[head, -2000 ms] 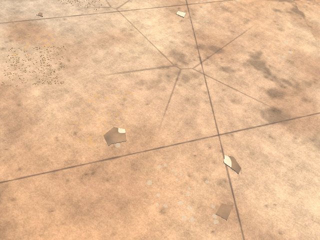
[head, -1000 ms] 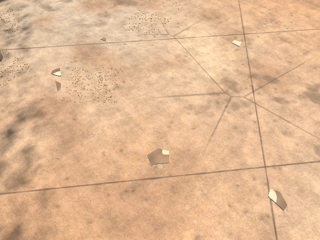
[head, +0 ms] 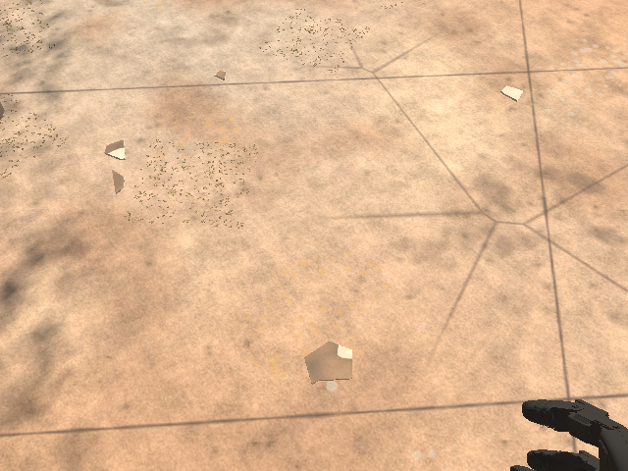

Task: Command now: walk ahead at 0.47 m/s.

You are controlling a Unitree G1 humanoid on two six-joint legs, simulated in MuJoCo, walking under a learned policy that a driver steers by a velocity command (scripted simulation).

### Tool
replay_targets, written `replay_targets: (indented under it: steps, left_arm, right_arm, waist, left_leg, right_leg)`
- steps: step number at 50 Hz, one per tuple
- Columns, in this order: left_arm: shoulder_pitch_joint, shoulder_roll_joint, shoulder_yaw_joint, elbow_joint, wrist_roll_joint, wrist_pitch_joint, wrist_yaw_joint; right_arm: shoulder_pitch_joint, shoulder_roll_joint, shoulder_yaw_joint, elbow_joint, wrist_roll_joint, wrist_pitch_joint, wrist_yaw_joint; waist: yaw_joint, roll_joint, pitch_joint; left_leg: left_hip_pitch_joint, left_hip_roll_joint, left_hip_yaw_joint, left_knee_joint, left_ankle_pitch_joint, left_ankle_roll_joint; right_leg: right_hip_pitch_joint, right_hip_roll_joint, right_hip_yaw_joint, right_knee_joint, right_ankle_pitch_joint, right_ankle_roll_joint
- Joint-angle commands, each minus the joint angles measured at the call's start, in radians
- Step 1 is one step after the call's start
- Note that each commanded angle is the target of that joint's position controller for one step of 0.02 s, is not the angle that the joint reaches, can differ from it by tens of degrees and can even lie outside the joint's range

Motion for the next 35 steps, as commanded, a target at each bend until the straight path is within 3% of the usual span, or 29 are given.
replay_targets:
  steps: [1,2,3,4,6,7,10,12,15,17,20,22,23,24,25,26,27,29,31,35]
  left_arm:
    - [0.104,-0.025,-0.024,-0.09,0.004,-0.032,-0.008]
    - [0.003,0.095,0.005,-0.106,-0.026,-0.056,-0.015]
    - [-0.099,0.142,0.02,-0.139,-0.048,-0.07,-0.017]
    - [-0.142,0.135,0.021,-0.147,-0.042,-0.076,-0.009]
    - [-0.126,0.105,0.029,-0.143,-0.024,-0.058,-0.004]
    - [-0.115,0.084,0.028,-0.144,-0.021,-0.046,-0.004]
    - [-0.17,0.08,0.033,-0.178,-0.003,-0.024,0.005]
    - [-0.24,0.069,0.029,-0.21,0.01,-0.025,0.004]
    - [-0.357,0.044,0.016,-0.238,0.008,-0.03,-0.008]
    - [-0.392,0.062,0.018,-0.25,0.003,-0.027,-0.012]
    - [-0.409,0.105,0.029,-0.267,0.011,-0.03,-0.019]
    - [-0.317,0.145,0.047,-0.232,0.023,-0.037,-0.017]
    - [-0.269,0.216,0.063,-0.227,0.031,-0.038,-0.01]
    - [-0.234,0.206,0.056,-0.216,0.035,-0.023,-0.006]
    - [-0.202,0.115,0.034,-0.206,0.022,-0.009,-0.011]
    - [-0.242,0.097,0.023,-0.208,0.011,-0.005,-0.018]
    - [-0.31,0.099,0.02,-0.218,0.012,-0.002,-0.019]
    - [-0.428,0.117,0.023,-0.239,0.022,0.002,-0.012]
    - [-0.467,0.117,0.025,-0.238,0.032,0.012,-0.007]
    - [-0.445,0.099,0.02,-0.207,0.004,0.022,0.003]
  right_arm:
    - [0.492,-0.282,-0.086,0.093,-0.021,0.01,-0.005]
    - [0.422,-0.186,-0.061,0.09,-0.012,0.004,-0.002]
    - [0.331,-0.152,-0.051,0.078,-0.008,-0.001,-0.003]
    - [0.26,-0.142,-0.048,0.067,-0.016,-0.008,0.0]
    - [0.21,-0.1,-0.037,0.07,-0.036,-0.016,0.006]
    - [0.212,-0.093,-0.035,0.079,-0.033,-0.019,0.008]
    - [0.239,-0.122,-0.036,0.113,-0.035,-0.027,-0.002]
    - [0.256,-0.139,-0.038,0.129,-0.039,-0.017,-0.018]
    - [0.308,-0.157,-0.037,0.154,-0.035,-0.002,-0.035]
    - [0.336,-0.168,-0.037,0.177,-0.028,0.009,-0.039]
    - [0.324,-0.169,-0.038,0.196,-0.015,0.029,-0.045]
    - [0.324,-0.15,-0.033,0.203,-0.015,0.041,-0.049]
    - [0.392,-0.123,-0.023,0.204,-0.038,0.035,-0.047]
    - [0.536,-0.03,0.006,0.239,-0.046,0.031,-0.042]
    - [0.506,-0.055,0.005,0.25,-0.029,0.044,-0.042]
    - [0.442,-0.119,-0.012,0.232,-0.011,0.061,-0.045]
    - [0.388,-0.126,-0.019,0.225,-0.006,0.083,-0.056]
    - [0.353,-0.117,-0.025,0.223,-0.019,0.119,-0.078]
    - [0.374,-0.083,-0.02,0.244,-0.024,0.126,-0.087]
    - [0.392,-0.059,-0.016,0.284,-0.04,0.119,-0.075]
  waist:
    - [-0.177,0.312,-0.442]
    - [-0.186,0.208,-0.291]
    - [-0.162,0.144,-0.138]
    - [-0.129,0.049,-0.087]
    - [-0.066,0.062,-0.062]
    - [-0.053,0.073,-0.058]
    - [-0.034,0.055,-0.004]
    - [-0.045,0.051,-0.006]
    - [-0.094,0.054,-0.037]
    - [-0.107,0.059,-0.055]
    - [-0.089,0.068,-0.068]
    - [-0.044,0.035,-0.109]
    - [-0.062,-0.055,-0.192]
    - [-0.105,-0.203,-0.32]
    - [-0.06,-0.211,-0.366]
    - [-0.062,-0.151,-0.302]
    - [-0.076,-0.105,-0.223]
    - [-0.111,-0.109,-0.131]
    - [-0.13,-0.138,-0.109]
    - [-0.142,-0.106,-0.128]
  left_leg:
    - [0.942,0.41,-0.795,-0.216,-0.395,0.272]
    - [0.822,0.366,-0.792,-0.295,-0.464,0.222]
    - [0.661,0.339,-0.622,-0.31,-0.376,0.184]
    - [0.519,0.302,-0.503,-0.332,-0.231,0.168]
    - [0.366,0.237,-0.346,-0.38,-0.08,0.157]
    - [0.333,0.226,-0.315,-0.405,-0.065,0.165]
    - [0.256,0.217,-0.194,-0.413,0.301,0.184]
    - [0.251,0.188,-0.116,-0.39,0.453,0.17]
    - [0.263,0.146,-0.053,-0.363,0.453,0.131]
    - [0.32,0.169,-0.072,-0.339,0.419,0.127]
    - [0.411,0.205,-0.115,-0.246,0.389,0.102]
    - [0.421,0.151,-0.108,-0.104,0.352,0.053]
    - [0.346,0.084,-0.076,0.036,0.189,0.008]
    - [0.158,0.003,-0.049,0.241,-0.252,-0.053]
    - [0.111,-0.016,-0.083,0.385,-0.614,-0.088]
    - [0.076,0.011,-0.119,0.446,-0.659,-0.093]
    - [0.052,0.036,-0.117,0.465,-0.621,-0.1]
    - [0.103,0.075,-0.115,0.377,-0.509,-0.118]
    - [0.212,0.06,-0.079,0.26,-0.432,-0.124]
    - [0.383,0.033,-0.029,-0.019,-0.153,-0.091]
  right_leg:
    - [-0.709,0.101,0.066,0.836,-0.051,-0.027]
    - [-0.81,0.041,0.135,0.941,-0.044,-0.047]
    - [-0.849,-0.009,0.1,0.935,0.052,-0.064]
    - [-0.8,-0.058,0.085,0.888,0.145,-0.065]
    - [-0.697,-0.112,0.085,0.814,0.225,-0.057]
    - [-0.675,-0.119,0.08,0.784,0.229,-0.052]
    - [-0.693,-0.114,0.045,0.668,0.26,-0.007]
    - [-0.695,-0.102,0.024,0.512,0.364,0.016]
    - [-0.599,-0.048,-0.015,0.275,0.561,0.017]
    - [-0.571,-0.03,-0.001,0.205,0.6,0.013]
    - [-0.553,-0.019,0.023,0.13,0.524,-0.022]
    - [-0.4,-0.004,0.009,0.012,0.657,-0.057]
    - [-0.217,-0.113,0.097,0.06,1.07,-0.102]
    - [0.035,-0.284,0.273,0.108,1.247,-0.256]
    - [0.014,-0.341,0.38,0.048,1.112,-0.322]
    - [-0.089,-0.315,0.378,-0.01,0.845,-0.298]
    - [-0.186,-0.283,0.347,-0.054,0.643,-0.26]
    - [-0.375,-0.233,0.287,-0.143,0.359,-0.209]
    - [-0.488,-0.177,0.208,-0.173,0.283,-0.187]
    - [-0.531,-0.124,0.13,-0.147,0.113,-0.146]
